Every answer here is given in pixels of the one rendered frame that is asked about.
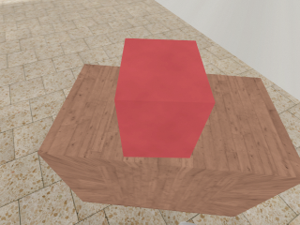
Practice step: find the pedestal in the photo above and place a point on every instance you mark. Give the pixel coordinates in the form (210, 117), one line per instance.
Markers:
(244, 155)

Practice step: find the carton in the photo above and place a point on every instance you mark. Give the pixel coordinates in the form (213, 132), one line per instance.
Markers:
(163, 98)

